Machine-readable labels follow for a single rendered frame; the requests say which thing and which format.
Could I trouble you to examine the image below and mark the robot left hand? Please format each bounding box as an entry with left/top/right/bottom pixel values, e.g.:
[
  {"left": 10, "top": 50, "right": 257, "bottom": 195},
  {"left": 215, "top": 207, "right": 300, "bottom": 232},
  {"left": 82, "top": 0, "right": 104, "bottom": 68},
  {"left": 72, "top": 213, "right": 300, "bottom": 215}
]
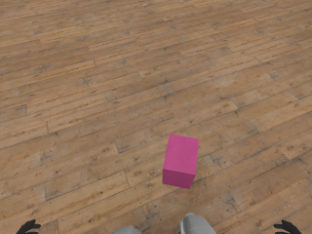
[{"left": 16, "top": 219, "right": 41, "bottom": 234}]

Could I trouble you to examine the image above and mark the carton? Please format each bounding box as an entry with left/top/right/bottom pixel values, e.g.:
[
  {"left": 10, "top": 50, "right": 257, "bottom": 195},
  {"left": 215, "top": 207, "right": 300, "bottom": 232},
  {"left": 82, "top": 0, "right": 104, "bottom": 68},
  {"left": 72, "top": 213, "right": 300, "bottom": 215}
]
[{"left": 162, "top": 134, "right": 199, "bottom": 189}]

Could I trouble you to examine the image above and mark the robot right hand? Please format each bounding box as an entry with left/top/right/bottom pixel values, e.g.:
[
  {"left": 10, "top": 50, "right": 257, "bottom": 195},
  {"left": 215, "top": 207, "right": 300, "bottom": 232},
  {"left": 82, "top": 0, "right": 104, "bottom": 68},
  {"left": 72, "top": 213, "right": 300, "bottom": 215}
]
[{"left": 273, "top": 219, "right": 301, "bottom": 234}]

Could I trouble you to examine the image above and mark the robot right thigh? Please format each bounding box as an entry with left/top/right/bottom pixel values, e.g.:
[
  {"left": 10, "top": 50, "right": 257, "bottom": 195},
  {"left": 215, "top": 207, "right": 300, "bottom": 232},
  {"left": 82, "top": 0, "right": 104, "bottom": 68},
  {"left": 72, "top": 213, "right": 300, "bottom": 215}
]
[{"left": 179, "top": 214, "right": 216, "bottom": 234}]

